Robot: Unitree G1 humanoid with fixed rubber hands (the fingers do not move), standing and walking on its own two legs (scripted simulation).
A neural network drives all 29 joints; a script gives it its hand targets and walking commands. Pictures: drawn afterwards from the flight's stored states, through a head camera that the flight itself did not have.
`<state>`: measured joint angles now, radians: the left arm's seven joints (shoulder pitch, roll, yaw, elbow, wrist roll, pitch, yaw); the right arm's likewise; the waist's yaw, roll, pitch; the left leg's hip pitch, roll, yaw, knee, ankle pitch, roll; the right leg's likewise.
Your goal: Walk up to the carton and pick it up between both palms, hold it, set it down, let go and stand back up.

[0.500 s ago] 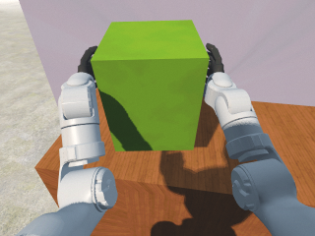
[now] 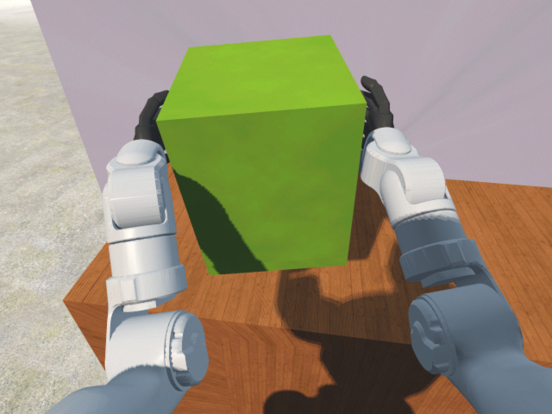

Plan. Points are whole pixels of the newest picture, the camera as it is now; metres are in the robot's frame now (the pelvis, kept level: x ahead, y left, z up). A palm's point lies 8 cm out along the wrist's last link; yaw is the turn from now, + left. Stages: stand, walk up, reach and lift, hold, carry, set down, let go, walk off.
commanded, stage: hold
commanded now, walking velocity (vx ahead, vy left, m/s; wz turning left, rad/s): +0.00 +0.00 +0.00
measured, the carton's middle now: (268, 157) +0.38 +0.01 +0.24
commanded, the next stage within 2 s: none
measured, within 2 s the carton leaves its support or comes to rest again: neither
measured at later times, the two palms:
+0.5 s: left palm (150, 144) +0.35 +0.15 +0.28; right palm (379, 132) +0.36 -0.14 +0.28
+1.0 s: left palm (149, 142) +0.35 +0.16 +0.28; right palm (377, 130) +0.36 -0.14 +0.29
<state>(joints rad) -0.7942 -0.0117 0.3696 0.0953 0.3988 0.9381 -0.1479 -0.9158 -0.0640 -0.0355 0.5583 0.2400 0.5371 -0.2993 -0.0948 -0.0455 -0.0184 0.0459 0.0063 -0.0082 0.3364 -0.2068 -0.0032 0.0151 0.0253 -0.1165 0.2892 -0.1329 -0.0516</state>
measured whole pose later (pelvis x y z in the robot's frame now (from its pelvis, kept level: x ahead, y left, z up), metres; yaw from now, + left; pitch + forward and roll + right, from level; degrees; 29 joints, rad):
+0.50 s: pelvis -0.01 -0.01 +0.00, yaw +1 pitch -10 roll +0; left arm -0.85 0.01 0.38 0.18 0.40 0.92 -0.15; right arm -0.96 -0.06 -0.07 0.62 0.21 0.53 -0.29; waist -0.09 -0.05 -0.03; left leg 0.03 0.00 -0.02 0.33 -0.19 -0.01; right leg 0.00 0.03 -0.12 0.29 -0.13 -0.06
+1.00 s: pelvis +0.00 -0.01 +0.00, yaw +1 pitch -10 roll +0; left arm -0.86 0.01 0.39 0.20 0.40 0.92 -0.15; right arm -0.96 -0.06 -0.06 0.62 0.22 0.53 -0.30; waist -0.09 -0.05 -0.04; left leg 0.03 0.00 -0.03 0.33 -0.19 -0.01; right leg 0.00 0.03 -0.12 0.29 -0.13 -0.06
